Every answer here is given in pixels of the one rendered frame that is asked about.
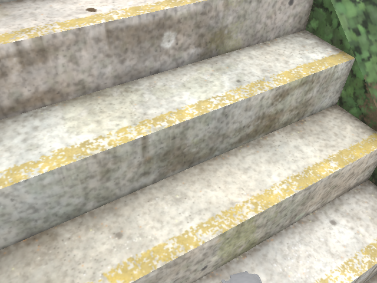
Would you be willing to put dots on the robot right thigh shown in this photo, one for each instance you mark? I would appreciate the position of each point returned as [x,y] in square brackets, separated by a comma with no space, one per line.
[242,277]

